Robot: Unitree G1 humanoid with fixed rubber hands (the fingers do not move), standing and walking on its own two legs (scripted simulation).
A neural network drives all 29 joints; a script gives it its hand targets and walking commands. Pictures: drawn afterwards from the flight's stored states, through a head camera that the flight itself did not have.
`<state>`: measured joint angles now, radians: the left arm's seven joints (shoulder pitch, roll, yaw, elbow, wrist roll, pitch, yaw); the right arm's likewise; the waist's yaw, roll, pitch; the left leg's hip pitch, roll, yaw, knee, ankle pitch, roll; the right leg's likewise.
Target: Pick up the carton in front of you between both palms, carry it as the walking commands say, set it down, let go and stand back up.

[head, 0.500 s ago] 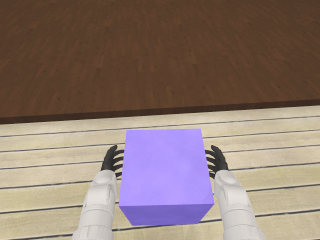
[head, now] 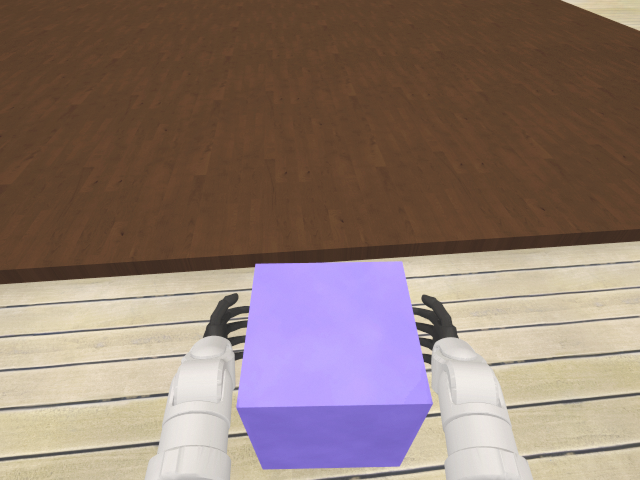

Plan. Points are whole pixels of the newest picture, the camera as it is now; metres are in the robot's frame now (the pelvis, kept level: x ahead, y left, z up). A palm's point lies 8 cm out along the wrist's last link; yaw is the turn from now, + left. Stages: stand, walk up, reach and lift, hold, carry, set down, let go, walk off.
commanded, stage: reach and lift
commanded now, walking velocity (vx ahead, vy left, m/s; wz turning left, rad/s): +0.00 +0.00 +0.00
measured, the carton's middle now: (330, 368) +0.31 +0.00 -0.05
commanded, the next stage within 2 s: hold in 0.68 s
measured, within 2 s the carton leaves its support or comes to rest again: neither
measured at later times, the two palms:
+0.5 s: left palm (217, 337) +0.31 +0.15 +0.04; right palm (445, 338) +0.31 -0.15 +0.04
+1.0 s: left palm (213, 337) +0.29 +0.15 +0.05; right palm (450, 338) +0.29 -0.15 +0.05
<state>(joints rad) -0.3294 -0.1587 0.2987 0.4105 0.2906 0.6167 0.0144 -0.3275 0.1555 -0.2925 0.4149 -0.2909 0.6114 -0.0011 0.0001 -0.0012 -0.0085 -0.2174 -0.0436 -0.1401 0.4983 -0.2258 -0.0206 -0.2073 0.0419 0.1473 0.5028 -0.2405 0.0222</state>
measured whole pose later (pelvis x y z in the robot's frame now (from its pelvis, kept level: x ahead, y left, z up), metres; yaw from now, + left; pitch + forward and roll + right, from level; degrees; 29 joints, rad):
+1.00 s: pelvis +0.01 +0.00 +0.01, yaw +0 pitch -7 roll +0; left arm -0.26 -0.15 0.23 0.25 0.28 0.77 0.01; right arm -0.26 0.15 -0.22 0.25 -0.27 0.77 0.00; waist 0.00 0.00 0.00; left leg -0.07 -0.03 -0.14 0.38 -0.19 -0.02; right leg -0.06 0.03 0.14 0.38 -0.20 0.02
